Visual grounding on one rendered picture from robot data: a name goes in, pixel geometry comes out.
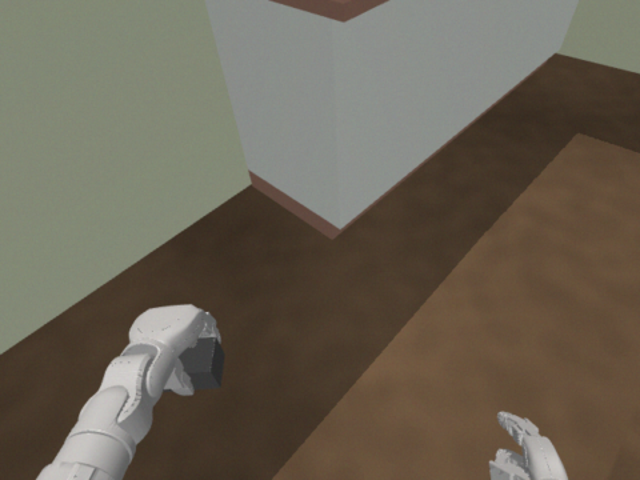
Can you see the left robot arm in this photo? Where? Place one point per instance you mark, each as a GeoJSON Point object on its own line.
{"type": "Point", "coordinates": [116, 418]}

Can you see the left robot hand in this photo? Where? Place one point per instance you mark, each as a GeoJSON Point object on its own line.
{"type": "Point", "coordinates": [177, 327]}

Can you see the right robot hand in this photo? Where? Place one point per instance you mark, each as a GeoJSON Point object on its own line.
{"type": "Point", "coordinates": [540, 459]}

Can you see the small box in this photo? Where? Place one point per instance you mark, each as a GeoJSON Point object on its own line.
{"type": "Point", "coordinates": [203, 361]}

